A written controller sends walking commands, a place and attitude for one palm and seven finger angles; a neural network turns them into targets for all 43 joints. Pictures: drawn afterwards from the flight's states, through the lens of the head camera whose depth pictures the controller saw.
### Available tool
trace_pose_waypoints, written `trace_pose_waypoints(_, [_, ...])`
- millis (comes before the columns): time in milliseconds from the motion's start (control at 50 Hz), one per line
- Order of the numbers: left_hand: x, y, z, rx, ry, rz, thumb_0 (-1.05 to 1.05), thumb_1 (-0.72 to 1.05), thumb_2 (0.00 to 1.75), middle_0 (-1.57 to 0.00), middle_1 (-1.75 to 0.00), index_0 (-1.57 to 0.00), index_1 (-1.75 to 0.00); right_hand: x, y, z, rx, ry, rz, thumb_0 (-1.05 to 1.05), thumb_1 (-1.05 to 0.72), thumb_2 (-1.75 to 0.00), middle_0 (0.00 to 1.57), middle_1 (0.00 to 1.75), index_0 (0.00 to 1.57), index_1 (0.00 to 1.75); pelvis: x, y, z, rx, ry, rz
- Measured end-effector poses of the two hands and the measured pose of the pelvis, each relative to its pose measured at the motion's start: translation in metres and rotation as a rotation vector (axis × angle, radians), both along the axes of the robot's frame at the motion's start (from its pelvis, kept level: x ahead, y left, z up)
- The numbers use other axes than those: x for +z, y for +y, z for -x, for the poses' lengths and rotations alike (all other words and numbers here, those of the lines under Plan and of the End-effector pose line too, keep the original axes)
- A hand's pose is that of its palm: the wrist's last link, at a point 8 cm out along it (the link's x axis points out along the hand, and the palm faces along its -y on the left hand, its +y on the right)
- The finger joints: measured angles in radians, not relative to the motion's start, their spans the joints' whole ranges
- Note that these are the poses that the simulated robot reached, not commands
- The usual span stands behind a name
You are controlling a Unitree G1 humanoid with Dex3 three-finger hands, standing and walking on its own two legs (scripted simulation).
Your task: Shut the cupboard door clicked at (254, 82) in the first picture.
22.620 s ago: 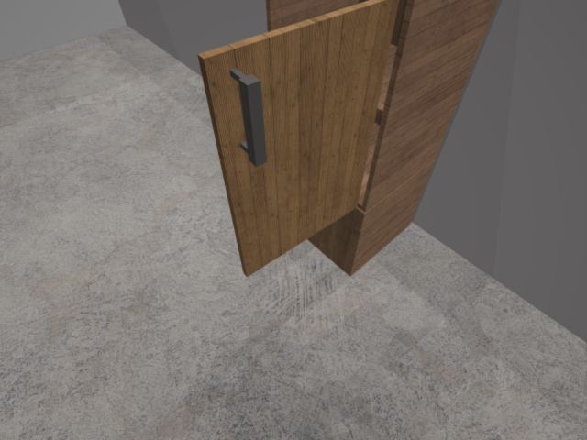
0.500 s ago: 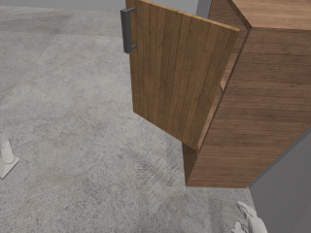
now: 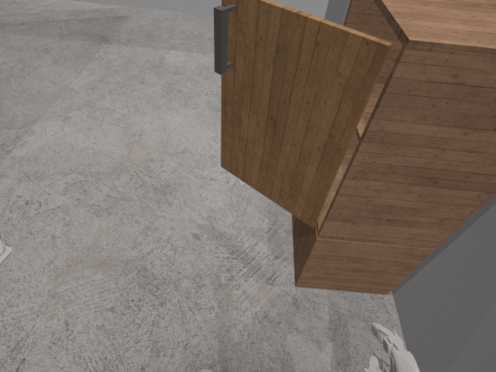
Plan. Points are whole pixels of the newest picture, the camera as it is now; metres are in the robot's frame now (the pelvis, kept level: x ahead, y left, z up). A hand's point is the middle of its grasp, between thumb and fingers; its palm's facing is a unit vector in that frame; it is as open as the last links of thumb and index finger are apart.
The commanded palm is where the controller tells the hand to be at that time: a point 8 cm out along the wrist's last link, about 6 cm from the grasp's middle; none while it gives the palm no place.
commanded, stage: step back with the hand held close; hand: left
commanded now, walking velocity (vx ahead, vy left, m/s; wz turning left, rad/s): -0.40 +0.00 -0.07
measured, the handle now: (226, 40) +0.82 +0.12 +0.15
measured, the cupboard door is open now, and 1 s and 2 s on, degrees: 54 54 54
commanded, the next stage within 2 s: stop stepping back and stand still in 0.42 s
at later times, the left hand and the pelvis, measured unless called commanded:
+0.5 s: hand out of the picture +0.12 +0.27 +0.18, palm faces +0.35 -0.85 -0.39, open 7.4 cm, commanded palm +0.05 +0.31 +0.19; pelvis -0.11 +0.02 +0.00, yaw -4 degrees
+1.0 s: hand out of the picture -0.01 +0.29 +0.18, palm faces +0.21 -0.89 -0.41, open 7.4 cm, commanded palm -0.06 +0.35 +0.19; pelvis -0.24 +0.07 +0.02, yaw -7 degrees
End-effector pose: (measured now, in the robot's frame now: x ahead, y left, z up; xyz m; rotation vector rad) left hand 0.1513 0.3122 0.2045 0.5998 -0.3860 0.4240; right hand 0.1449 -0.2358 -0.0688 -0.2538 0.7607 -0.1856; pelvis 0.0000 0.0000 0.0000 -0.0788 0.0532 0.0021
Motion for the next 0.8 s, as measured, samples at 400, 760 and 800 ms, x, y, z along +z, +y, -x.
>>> trace_pose_waypoints(400, [0.004, -0.033, 0.056, -0.256, -0.015, -0.028, 0.01, 0.88, 0.89, -0.22, -0.31, -0.22, -0.3, 0.012, -0.04, 0.128, -0.177, -0.037, 0.08, 0.01, -0.9, -0.9, 0.2, 0.3, 0.21, 0.3, -0.006, 0.0, 0.087, -0.098, -0.076, 0.003])
trace_pose_waypoints(760, [-0.003, 0.034, 0.164, -0.162, -0.073, 0.05, 0.01, 0.88, 0.89, -0.22, -0.31, -0.22, -0.3, -0.003, 0.05, 0.211, -0.083, -0.001, 0.046, 0.01, -0.9, -0.9, 0.2, 0.3, 0.21, 0.3, -0.012, 0.058, 0.174, -0.141, -0.072, 0.019])
trace_pose_waypoints(800, [-0.007, 0.052, 0.154, -0.106, -0.131, 0.132, 0.01, 0.88, 0.89, -0.22, -0.31, -0.21, -0.3, -0.005, 0.062, 0.22, -0.092, -0.017, 0.025, 0.01, -0.9, -0.9, 0.2, 0.3, 0.21, 0.3, -0.012, 0.065, 0.189, -0.125, -0.101, 0.002])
